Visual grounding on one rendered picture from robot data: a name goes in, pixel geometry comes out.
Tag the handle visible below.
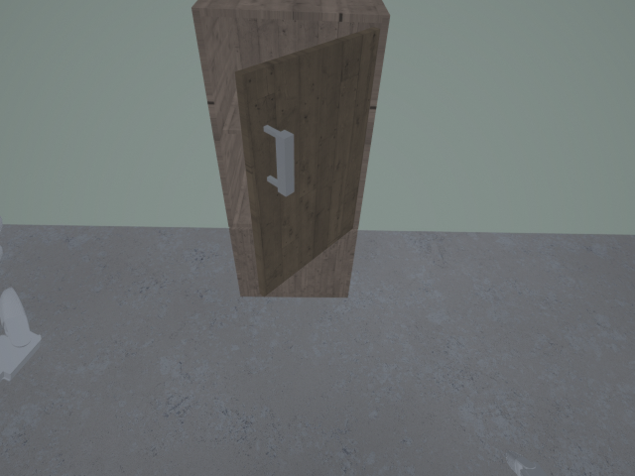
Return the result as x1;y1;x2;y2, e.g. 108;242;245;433
264;125;295;197

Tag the right robot hand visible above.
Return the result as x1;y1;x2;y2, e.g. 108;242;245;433
506;450;547;476

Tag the cupboard door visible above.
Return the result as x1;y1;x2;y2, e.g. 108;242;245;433
235;27;380;297

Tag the left robot hand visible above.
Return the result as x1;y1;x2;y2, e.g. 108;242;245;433
0;216;42;382

